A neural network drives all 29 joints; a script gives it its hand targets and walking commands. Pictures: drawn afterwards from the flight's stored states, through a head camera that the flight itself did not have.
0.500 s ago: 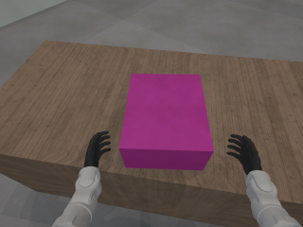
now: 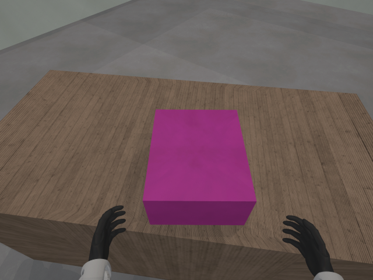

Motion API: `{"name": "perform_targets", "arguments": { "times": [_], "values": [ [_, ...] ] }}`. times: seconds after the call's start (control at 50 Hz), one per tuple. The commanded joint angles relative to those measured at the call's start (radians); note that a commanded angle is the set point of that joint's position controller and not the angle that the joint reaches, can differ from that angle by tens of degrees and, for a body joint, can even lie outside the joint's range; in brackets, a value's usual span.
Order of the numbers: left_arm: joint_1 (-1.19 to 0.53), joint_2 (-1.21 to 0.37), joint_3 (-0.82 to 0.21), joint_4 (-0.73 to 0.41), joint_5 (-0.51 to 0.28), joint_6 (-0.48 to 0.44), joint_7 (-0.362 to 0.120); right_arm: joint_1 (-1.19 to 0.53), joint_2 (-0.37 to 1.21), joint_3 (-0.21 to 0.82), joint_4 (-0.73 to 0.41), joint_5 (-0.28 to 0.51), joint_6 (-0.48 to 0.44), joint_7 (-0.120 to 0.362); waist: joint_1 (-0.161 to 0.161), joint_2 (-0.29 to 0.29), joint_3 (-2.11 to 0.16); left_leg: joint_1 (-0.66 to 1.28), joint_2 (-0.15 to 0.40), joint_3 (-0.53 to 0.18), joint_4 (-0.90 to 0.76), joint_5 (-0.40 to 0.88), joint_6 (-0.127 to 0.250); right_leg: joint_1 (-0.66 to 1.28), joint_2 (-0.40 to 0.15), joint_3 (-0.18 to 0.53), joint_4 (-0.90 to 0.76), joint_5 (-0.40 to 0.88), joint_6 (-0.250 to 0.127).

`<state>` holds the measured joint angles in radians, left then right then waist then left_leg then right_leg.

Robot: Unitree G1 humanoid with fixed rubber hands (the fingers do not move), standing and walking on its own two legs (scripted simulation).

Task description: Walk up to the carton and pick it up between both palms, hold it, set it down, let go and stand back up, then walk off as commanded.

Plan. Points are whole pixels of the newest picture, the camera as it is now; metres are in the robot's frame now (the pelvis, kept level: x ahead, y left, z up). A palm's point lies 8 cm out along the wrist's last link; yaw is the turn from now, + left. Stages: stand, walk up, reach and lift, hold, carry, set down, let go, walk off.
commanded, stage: set down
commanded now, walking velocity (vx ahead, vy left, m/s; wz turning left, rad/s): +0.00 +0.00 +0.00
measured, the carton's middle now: (196, 163) +0.43 +0.01 -0.06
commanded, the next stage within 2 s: let go in 1.26 s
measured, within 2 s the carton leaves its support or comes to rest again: neither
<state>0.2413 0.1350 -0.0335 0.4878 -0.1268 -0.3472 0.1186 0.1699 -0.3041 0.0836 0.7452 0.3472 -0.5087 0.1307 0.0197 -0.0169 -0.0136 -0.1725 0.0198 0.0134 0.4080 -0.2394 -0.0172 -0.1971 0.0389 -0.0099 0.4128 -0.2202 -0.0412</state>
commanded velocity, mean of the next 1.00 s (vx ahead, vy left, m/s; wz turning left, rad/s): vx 0.00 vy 0.00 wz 0.00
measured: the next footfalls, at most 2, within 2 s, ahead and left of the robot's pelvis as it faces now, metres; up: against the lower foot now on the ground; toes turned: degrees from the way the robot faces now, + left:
none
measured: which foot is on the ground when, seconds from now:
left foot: down 0.00-1.00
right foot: down 0.00-1.00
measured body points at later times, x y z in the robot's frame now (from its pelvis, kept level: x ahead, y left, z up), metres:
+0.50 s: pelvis +0.00 +0.00 +0.00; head +0.00 +0.02 +0.45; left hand +0.17 +0.22 -0.05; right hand +0.17 -0.23 -0.04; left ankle -0.02 +0.13 -0.74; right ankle +0.00 -0.09 -0.74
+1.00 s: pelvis +0.01 +0.02 +0.00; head +0.02 +0.02 +0.45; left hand +0.17 +0.23 -0.07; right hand +0.17 -0.22 -0.06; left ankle -0.02 +0.13 -0.74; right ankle +0.00 -0.09 -0.74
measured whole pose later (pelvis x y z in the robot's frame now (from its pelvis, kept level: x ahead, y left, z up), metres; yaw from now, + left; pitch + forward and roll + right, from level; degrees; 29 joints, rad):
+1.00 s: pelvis +0.01 +0.02 +0.00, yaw -2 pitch -3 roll +0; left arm 0.32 0.15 -0.02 0.40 -0.05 -0.09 0.08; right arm 0.27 -0.23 -0.01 0.62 0.14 -0.31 0.09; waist 0.03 -0.01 0.07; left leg -0.05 0.02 0.05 0.34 -0.24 0.00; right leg -0.08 0.03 0.02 0.33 -0.20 -0.02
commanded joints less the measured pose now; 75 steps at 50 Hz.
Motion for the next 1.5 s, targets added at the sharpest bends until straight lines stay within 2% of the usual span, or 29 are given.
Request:
{"name": "perform_targets", "arguments": {
  "times": [0.0, 0.04, 0.14, 0.16, 0.24, 0.28, 0.3, 0.36, 0.42, 0.44, 0.46, 0.48, 0.5, 0.54, 0.56, 0.6, 0.64, 0.74, 0.78, 0.9, 0.98, 1.06, 1.08, 1.18, 1.22, 1.3, 1.42, 1.44, 1.48],
  "values": [
    [-0.068, 0.074, 0.009, -0.220, -0.011, -0.078, 0.004, -0.093, -0.157, -0.081, -0.184, -0.014, -0.077, 0.005, -0.010, -0.041, -0.125, 0.014, -0.035, 0.031, -0.052, 0.202, -0.014, 0.096, -0.013, 0.032, -0.068, 0.211, 0.026],
    [-0.110, 0.068, 0.002, -0.148, -0.007, -0.067, -0.001, -0.113, -0.133, -0.067, -0.157, -0.020, -0.054, 0.008, -0.007, -0.029, -0.057, 0.004, -0.032, 0.036, -0.055, 0.154, -0.004, 0.050, -0.017, 0.040, -0.087, 0.099, 0.023],
    [0.059, 0.057, 0.022, -0.236, 0.034, -0.043, 0.006, 0.038, -0.136, -0.063, -0.181, -0.016, -0.059, 0.005, 0.008, -0.002, -0.052, 0.070, -0.031, 0.035, -0.065, 0.245, -0.027, 0.105, -0.008, 0.027, -0.088, 0.219, 0.009],
    [0.023, 0.065, 0.013, -0.299, 0.004, -0.046, 0.011, -0.023, -0.150, -0.079, -0.276, -0.006, -0.070, 0.008, 0.011, -0.051, -0.082, 0.079, -0.026, 0.033, -0.057, 0.235, -0.017, 0.079, 0.000, 0.017, -0.087, 0.200, 0.013],
    [0.048, 0.043, 0.006, -0.195, 0.048, -0.007, 0.006, 0.040, -0.131, -0.071, -0.187, -0.038, -0.016, 0.013, 0.011, 0.014, 0.053, 0.064, -0.025, 0.033, -0.087, 0.156, -0.018, 0.030, -0.018, 0.038, -0.129, 0.060, -0.001],
    [-0.012, 0.065, 0.004, -0.164, 0.034, 0.028, -0.005, -0.008, -0.108, -0.101, -0.190, -0.074, 0.016, -0.001, -0.009, -0.030, 0.063, 0.080, -0.024, 0.047, -0.076, 0.094, -0.011, 0.001, -0.029, 0.044, -0.142, -0.003, 0.005],
    [-0.017, 0.077, 0.008, -0.275, 0.016, 0.015, 0.006, 0.012, -0.112, -0.100, -0.281, -0.063, 0.013, -0.003, -0.010, -0.030, 0.005, 0.080, -0.021, 0.056, -0.075, 0.120, -0.007, 0.028, -0.031, 0.042, -0.126, 0.029, 0.013],
    [-0.004, 0.086, 0.027, -0.248, 0.031, 0.040, 0.008, 0.013, -0.098, -0.105, -0.268, -0.078, 0.040, -0.011, 0.019, -0.022, -0.023, 0.069, -0.016, 0.044, -0.073, 0.136, -0.005, 0.068, -0.031, 0.047, -0.111, 0.051, 0.009],
    [0.009, 0.094, 0.024, -0.218, 0.030, 0.069, -0.007, 0.046, -0.078, -0.094, -0.246, -0.116, 0.066, -0.028, -0.010, -0.015, 0.020, 0.057, -0.025, 0.056, -0.072, 0.137, -0.008, 0.061, -0.049, 0.064, -0.116, 0.114, 0.011],
    [-0.002, 0.106, 0.029, -0.275, 0.012, 0.049, -0.002, 0.048, -0.073, -0.092, -0.331, -0.091, 0.057, -0.024, 0.010, -0.039, -0.029, 0.048, -0.028, 0.058, -0.065, 0.149, 0.003, 0.090, -0.053, 0.066, -0.108, 0.103, 0.018],
    [0.007, 0.084, 0.033, -0.176, 0.055, 0.100, -0.016, 0.043, -0.079, -0.115, -0.197, -0.134, 0.086, -0.034, -0.008, 0.011, 0.050, 0.075, -0.025, 0.058, -0.087, 0.135, -0.017, 0.056, -0.048, 0.057, -0.123, 0.093, 0.005],
    [0.014, 0.114, 0.047, -0.191, 0.038, 0.092, -0.025, 0.083, -0.047, -0.096, -0.258, -0.133, 0.084, -0.045, -0.003, -0.029, 0.007, 0.075, -0.034, 0.059, -0.070, 0.154, -0.003, 0.086, -0.058, 0.064, -0.119, 0.138, 0.022],
    [0.040, 0.094, 0.045, -0.266, 0.049, 0.096, -0.015, 0.087, -0.062, -0.116, -0.262, -0.128, 0.076, -0.041, 0.000, 0.021, -0.002, 0.083, -0.021, 0.044, -0.085, 0.177, -0.016, 0.089, -0.041, 0.053, -0.106, 0.155, 0.008],
    [0.028, 0.087, 0.043, -0.179, 0.065, 0.136, -0.032, 0.061, -0.056, -0.115, -0.199, -0.143, 0.104, -0.051, -0.006, 0.033, 0.046, 0.096, -0.024, 0.050, -0.088, 0.195, -0.024, 0.069, -0.040, 0.051, -0.136, 0.148, 0.000],
    [0.045, 0.090, 0.052, -0.301, 0.057, 0.119, -0.018, 0.072, -0.069, -0.117, -0.301, -0.129, 0.086, -0.041, 0.027, 0.027, -0.025, 0.114, -0.022, 0.052, -0.086, 0.237, -0.026, 0.087, -0.034, 0.043, -0.116, 0.219, 0.002],
    [0.058, 0.087, 0.041, -0.257, 0.058, 0.128, -0.030, 0.077, -0.058, -0.126, -0.289, -0.143, 0.089, -0.048, -0.009, 0.001, -0.004, 0.121, -0.024, 0.049, -0.082, 0.246, -0.026, 0.091, -0.033, 0.043, -0.123, 0.257, 0.003],
    [0.046, 0.090, 0.041, -0.325, 0.059, 0.117, -0.018, 0.077, -0.063, -0.127, -0.333, -0.137, 0.087, -0.037, 0.025, 0.019, -0.031, 0.115, -0.020, 0.038, -0.087, 0.251, -0.022, 0.092, -0.023, 0.032, -0.115, 0.213, 0.000],
    [0.052, 0.075, 0.030, -0.178, 0.058, 0.165, -0.042, 0.066, -0.061, -0.143, -0.226, -0.183, 0.131, -0.051, -0.007, -0.014, 0.047, 0.151, -0.015, 0.040, -0.092, 0.236, -0.032, 0.047, -0.016, 0.025, -0.144, 0.172, -0.001],
    [0.019, 0.100, 0.030, -0.270, 0.043, 0.161, -0.031, 0.039, -0.057, -0.149, -0.313, -0.181, 0.129, -0.049, 0.006, -0.018, 0.003, 0.148, -0.002, 0.031, -0.100, 0.198, -0.021, 0.043, -0.010, 0.015, -0.136, 0.110, -0.003],
    [0.047, 0.094, 0.043, -0.189, 0.078, 0.214, -0.043, 0.081, -0.049, -0.130, -0.220, -0.213, 0.158, -0.053, -0.001, 0.003, 0.026, 0.137, -0.020, 0.045, -0.087, 0.273, -0.031, 0.098, -0.023, 0.033, -0.134, 0.250, -0.002],
    [0.019, 0.099, 0.053, -0.306, 0.083, 0.200, -0.031, 0.071, -0.059, -0.147, -0.279, -0.201, 0.138, -0.047, 0.013, 0.008, -0.029, 0.146, -0.020, 0.040, -0.091, 0.308, -0.025, 0.133, -0.014, 0.020, -0.116, 0.302, 0.001],
    [0.032, 0.053, 0.033, -0.201, 0.109, 0.239, -0.038, 0.053, -0.064, -0.149, -0.193, -0.221, 0.157, -0.043, -0.002, 0.042, 0.035, 0.161, -0.016, 0.040, -0.099, 0.271, -0.033, 0.073, -0.006, 0.007, -0.135, 0.221, -0.005],
    [0.036, 0.089, 0.044, -0.266, 0.089, 0.224, -0.044, 0.079, -0.035, -0.133, -0.298, -0.203, 0.142, -0.054, 0.006, -0.013, -0.024, 0.157, -0.026, 0.044, -0.081, 0.292, -0.019, 0.127, -0.022, 0.019, -0.124, 0.318, 0.006],
    [0.008, 0.087, 0.050, -0.177, 0.113, 0.276, -0.069, 0.056, -0.039, -0.135, -0.169, -0.247, 0.176, -0.071, -0.015, 0.006, 0.034, 0.157, -0.028, 0.042, -0.087, 0.274, -0.025, 0.105, -0.021, 0.020, -0.128, 0.290, 0.009],
    [0.016, 0.089, 0.069, -0.236, 0.105, 0.257, -0.061, 0.053, -0.045, -0.132, -0.231, -0.236, 0.155, -0.067, 0.018, -0.008, -0.021, 0.154, -0.030, 0.044, -0.080, 0.302, -0.018, 0.133, -0.022, 0.016, -0.115, 0.339, 0.010],
    [-0.025, 0.107, 0.063, -0.147, 0.109, 0.303, -0.075, 0.021, -0.025, -0.124, -0.200, -0.275, 0.192, -0.078, -0.005, -0.014, 0.031, 0.149, -0.023, 0.047, -0.087, 0.203, -0.005, 0.068, -0.032, 0.024, -0.140, 0.193, 0.010],
    [-0.024, 0.105, 0.070, -0.225, 0.113, 0.338, -0.067, 0.034, -0.029, -0.129, -0.203, -0.267, 0.220, -0.075, 0.019, 0.041, 0.012, 0.146, -0.016, 0.040, -0.087, 0.245, -0.015, 0.084, -0.016, -0.001, -0.119, 0.186, -0.001],
    [-0.035, 0.108, 0.078, -0.140, 0.123, 0.354, -0.076, 0.029, -0.020, -0.111, -0.173, -0.277, 0.235, -0.079, 0.007, 0.030, 0.024, 0.142, -0.028, 0.049, -0.077, 0.227, -0.008, 0.092, -0.031, 0.017, -0.128, 0.193, 0.002],
    [-0.042, 0.110, 0.070, -0.221, 0.126, 0.365, -0.073, 0.028, -0.019, -0.135, -0.180, -0.281, 0.240, -0.082, -0.002, 0.060, 0.013, 0.160, -0.023, 0.046, -0.083, 0.227, -0.017, 0.084, -0.030, 0.012, -0.135, 0.171, 0.000]
  ]
}}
